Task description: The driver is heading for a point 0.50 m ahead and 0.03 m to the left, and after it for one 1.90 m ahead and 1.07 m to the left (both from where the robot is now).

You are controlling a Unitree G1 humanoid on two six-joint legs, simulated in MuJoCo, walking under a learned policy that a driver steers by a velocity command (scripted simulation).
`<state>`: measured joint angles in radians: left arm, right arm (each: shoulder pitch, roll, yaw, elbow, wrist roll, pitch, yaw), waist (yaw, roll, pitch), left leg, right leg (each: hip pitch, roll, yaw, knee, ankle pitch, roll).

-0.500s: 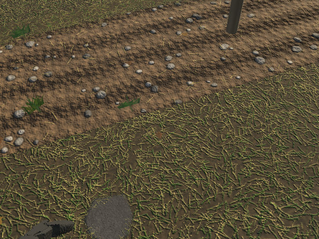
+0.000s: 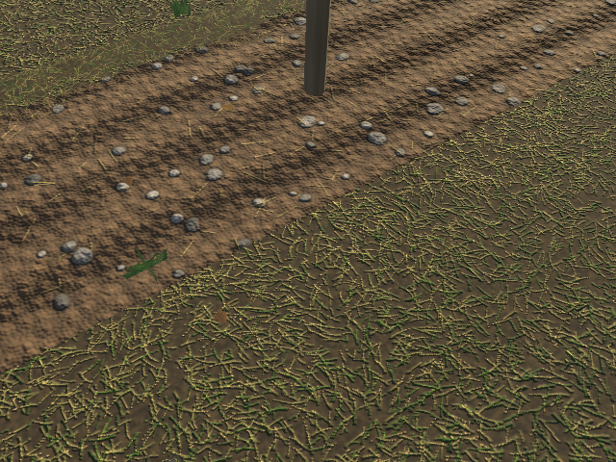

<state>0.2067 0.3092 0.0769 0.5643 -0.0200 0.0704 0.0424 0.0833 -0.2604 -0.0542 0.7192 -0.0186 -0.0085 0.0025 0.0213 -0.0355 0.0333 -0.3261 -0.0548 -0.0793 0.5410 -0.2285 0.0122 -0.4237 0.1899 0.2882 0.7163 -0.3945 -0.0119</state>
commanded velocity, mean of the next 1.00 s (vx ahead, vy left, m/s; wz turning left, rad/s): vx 0.10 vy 0.00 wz -0.15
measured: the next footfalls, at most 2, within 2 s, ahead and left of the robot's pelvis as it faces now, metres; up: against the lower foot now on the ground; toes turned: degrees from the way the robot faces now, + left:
right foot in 0.40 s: +0.00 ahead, -0.13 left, +0.00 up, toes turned -3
right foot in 1.34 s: +0.40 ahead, -0.17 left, +0.00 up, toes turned -7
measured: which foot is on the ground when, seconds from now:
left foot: down 0.00-1.00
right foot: up 0.00-0.38, down 0.40-0.86, up 0.88-1.00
